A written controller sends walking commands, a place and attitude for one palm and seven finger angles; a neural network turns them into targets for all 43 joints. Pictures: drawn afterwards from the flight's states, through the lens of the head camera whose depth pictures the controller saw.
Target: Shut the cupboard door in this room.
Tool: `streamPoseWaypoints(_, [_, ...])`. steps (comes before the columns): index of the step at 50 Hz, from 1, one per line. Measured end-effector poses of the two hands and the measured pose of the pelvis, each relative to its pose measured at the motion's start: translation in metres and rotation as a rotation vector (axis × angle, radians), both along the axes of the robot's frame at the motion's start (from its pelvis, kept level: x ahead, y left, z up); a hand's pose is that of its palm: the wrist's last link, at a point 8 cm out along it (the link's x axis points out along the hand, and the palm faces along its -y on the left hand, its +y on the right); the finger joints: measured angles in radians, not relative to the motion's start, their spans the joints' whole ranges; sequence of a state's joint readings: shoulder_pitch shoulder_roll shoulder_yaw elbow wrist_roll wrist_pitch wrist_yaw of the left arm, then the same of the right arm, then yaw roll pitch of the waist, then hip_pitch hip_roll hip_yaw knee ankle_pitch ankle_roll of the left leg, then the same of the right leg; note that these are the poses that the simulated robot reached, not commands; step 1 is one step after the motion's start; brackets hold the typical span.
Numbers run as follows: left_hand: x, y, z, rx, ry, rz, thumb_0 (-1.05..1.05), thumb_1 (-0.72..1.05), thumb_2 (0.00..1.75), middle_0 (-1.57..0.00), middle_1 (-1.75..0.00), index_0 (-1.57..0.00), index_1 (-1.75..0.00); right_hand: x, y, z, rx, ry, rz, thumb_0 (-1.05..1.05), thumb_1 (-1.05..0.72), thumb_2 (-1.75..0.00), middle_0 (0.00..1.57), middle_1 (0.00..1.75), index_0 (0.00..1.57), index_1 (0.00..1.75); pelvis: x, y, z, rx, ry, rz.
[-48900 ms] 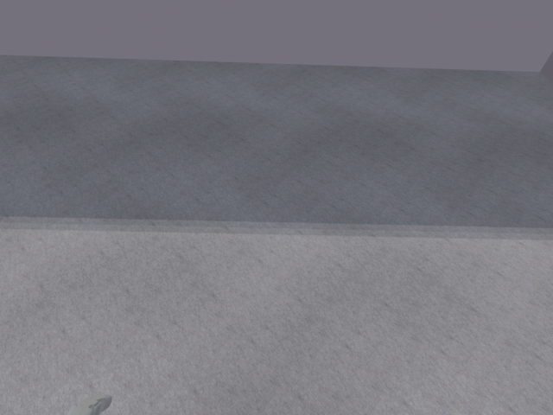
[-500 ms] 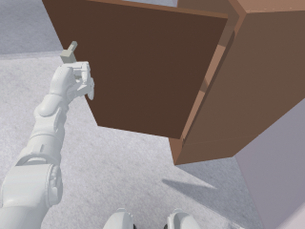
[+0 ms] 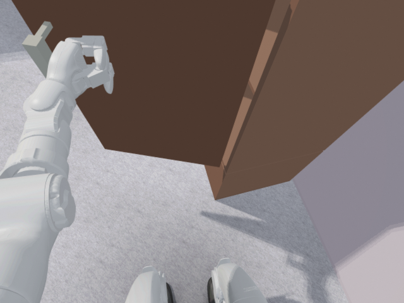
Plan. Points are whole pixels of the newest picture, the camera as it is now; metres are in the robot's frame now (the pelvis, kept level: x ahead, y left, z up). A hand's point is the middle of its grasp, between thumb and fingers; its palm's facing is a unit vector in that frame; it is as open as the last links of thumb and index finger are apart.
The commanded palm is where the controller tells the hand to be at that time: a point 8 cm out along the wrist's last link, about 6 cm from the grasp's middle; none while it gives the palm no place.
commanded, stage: push the door shut along its arc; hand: left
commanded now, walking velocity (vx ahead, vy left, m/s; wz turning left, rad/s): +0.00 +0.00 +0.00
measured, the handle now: (55, 60) +0.57 +0.21 +0.10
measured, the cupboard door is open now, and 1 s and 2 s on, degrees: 66 52 52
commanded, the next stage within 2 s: pull the fist back off the door in 0.54 s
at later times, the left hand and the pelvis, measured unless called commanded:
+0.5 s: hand (117, 62) +0.54 +0.10 +0.11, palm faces -0.39 -0.92 -0.03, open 3.4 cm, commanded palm +0.57 +0.12 +0.10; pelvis +0.00 +0.00 -0.01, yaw +1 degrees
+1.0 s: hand (134, 57) +0.58 +0.07 +0.09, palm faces +0.05 -1.00 -0.07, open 3.1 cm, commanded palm +0.54 +0.12 +0.10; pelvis +0.01 -0.01 +0.00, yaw +0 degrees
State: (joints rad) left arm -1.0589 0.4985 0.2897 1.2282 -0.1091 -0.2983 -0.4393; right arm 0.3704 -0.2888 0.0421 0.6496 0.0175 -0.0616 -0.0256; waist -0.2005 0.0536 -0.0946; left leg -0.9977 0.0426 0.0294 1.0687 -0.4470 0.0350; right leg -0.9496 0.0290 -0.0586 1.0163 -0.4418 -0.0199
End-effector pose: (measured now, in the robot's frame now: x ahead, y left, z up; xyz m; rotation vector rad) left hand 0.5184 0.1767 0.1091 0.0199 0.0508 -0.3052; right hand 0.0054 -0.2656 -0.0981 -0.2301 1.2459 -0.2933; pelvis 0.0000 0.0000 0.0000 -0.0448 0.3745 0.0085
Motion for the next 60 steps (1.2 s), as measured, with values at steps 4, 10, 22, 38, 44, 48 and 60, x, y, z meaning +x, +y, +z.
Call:
streamPoseWaypoints(4, [0.006, 0.001, 0.001, 0.026, 0.009, -0.005, 0.0, 0.86, 0.9, -1.3, -1.5, -1.29, -1.5, -0.01, 0.0, -0.003, 0.01, 0.041, -0.015, 0.01, -0.91, -0.9, 0.21, 0.3, 0.2, 0.3, 0.002, -0.002, -0.001, 0.0, 0.009, -0.001])
streamPoseWaypoints(10, [0.01, -0.002, 0.002, 0.031, 0.028, -0.035, 0.0, 0.89, 0.92, -1.3, -1.5, -1.29, -1.5, -0.017, -0.002, -0.003, 0.008, 0.084, -0.014, 0.01, -0.91, -0.9, 0.21, 0.3, 0.2, 0.3, 0.003, -0.004, -0.002, -0.003, 0.015, 0.008])
streamPoseWaypoints(22, [0.025, -0.015, 0.004, 0.031, 0.025, -0.085, 0.03, 0.96, 0.97, -1.3, -1.5, -1.29, -1.5, -0.013, -0.014, -0.003, -0.053, 0.076, 0.016, 0.0, -0.91, -0.9, 0.21, 0.3, 0.2, 0.3, -0.002, -0.005, -0.009, -0.015, 0.046, 0.023])
streamPoseWaypoints(38, [0.049, -0.032, -0.004, -0.118, 0.069, 0.174, 0.03, 0.93, 0.96, -1.3, -1.5, -1.29, -1.5, -0.029, 0.005, -0.014, 0.004, 0.12, 0.024, 0.0, -0.91, -0.9, 0.21, 0.3, 0.2, 0.3, -0.002, -0.002, -0.019, -0.023, 0.099, 0.02])
streamPoseWaypoints(44, [0.046, -0.042, -0.012, 0.003, -0.032, 0.409, 0.02, 0.9, 0.92, -1.29, -1.5, -1.29, -1.5, -0.039, 0.025, -0.016, 0.106, 0.152, 0.032, 0.0, -0.91, -0.9, 0.21, 0.3, 0.2, 0.3, 0.004, -0.003, -0.017, -0.013, 0.113, 0.008])
streamPoseWaypoints(48, [0.04, -0.051, -0.014, 0.067, -0.044, 0.37, 0.02, 0.9, 0.91, -1.29, -1.5, -1.29, -1.5, -0.045, 0.033, -0.014, 0.153, 0.178, -0.015, 0.0, -0.91, -0.9, 0.21, 0.3, 0.2, 0.3, 0.01, -0.005, -0.01, -0.004, 0.089, -0.003])
streamPoseWaypoints(60, [0.006, -0.035, 0.007, 0.015, -0.049, 0.383, 0.01, 0.9, 0.9, -1.3, -1.5, -1.29, -1.5, -0.015, 0.011, 0.011, 0.13, 0.112, -0.009, 0.01, -0.91, -0.9, 0.21, 0.3, 0.2, 0.3, 0.029, -0.011, 0.018, 0.016, -0.008, -0.009])
